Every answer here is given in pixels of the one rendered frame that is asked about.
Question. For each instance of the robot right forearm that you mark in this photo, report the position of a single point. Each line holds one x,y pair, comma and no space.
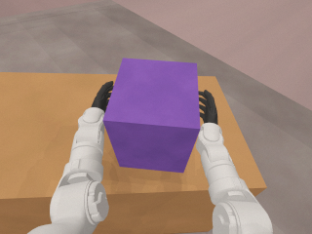
223,179

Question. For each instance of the robot left hand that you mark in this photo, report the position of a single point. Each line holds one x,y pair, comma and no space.
102,99

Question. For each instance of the robot left forearm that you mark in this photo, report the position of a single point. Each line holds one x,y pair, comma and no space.
85,162

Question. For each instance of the pedestal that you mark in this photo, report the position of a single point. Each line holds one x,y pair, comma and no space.
39,115

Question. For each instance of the robot left upper arm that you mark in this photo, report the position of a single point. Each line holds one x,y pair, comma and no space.
76,208

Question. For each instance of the carton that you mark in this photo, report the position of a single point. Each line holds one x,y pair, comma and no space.
153,115

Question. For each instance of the robot right hand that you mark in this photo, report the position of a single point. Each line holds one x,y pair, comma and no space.
210,112

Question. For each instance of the robot right upper arm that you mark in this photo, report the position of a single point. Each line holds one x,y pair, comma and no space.
240,217

